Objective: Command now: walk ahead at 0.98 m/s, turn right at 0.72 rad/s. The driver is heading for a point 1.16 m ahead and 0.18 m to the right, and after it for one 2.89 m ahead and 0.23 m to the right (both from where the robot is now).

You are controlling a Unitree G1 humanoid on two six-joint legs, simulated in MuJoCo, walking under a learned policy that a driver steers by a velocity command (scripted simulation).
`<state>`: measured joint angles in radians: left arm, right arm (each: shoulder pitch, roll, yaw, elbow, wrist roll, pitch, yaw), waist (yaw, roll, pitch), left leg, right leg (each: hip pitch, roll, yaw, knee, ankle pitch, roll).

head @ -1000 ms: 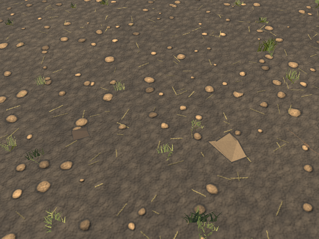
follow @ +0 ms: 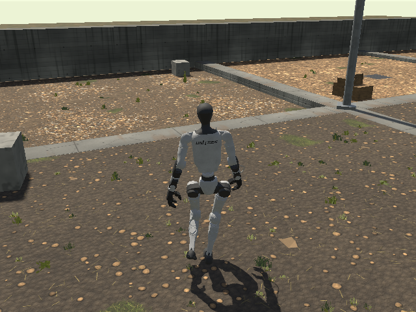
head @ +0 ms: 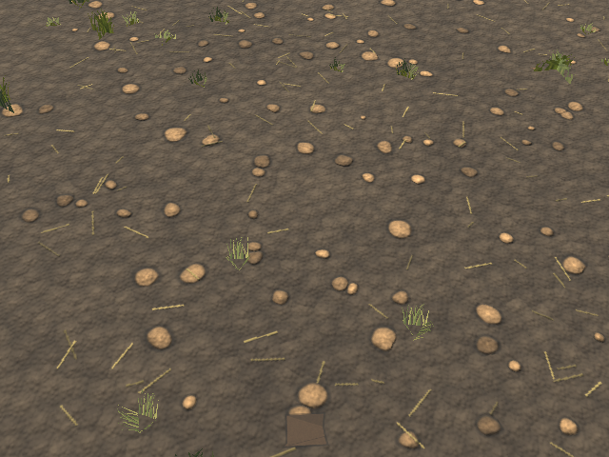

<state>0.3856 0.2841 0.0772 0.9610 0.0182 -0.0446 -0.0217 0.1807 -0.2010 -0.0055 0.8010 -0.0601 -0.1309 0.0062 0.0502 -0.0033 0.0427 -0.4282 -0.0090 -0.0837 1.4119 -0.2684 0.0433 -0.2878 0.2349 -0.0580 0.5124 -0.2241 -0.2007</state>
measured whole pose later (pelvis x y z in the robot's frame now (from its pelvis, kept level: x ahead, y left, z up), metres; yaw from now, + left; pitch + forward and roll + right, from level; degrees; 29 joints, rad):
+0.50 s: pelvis +0.46 +0.02 +0.02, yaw -26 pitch +2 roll +3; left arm 0.18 0.37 0.08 0.73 0.03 -0.01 -0.05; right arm 0.34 -0.32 -0.07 0.82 -0.03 -0.11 0.00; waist -0.02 -0.06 0.01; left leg -0.16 0.00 0.14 0.40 -0.27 0.00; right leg -0.65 -0.04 0.00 1.29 -0.24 -0.11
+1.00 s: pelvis +0.86 -0.20 +0.02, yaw -23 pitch +0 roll -2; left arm 0.44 0.29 0.06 0.90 0.02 -0.12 -0.01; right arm 0.24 -0.29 -0.05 0.81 -0.01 -0.02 0.05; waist 0.02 0.04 0.02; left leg -0.75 0.13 0.01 1.16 -0.10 0.09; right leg 0.03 0.06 -0.21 0.29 -0.33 -0.05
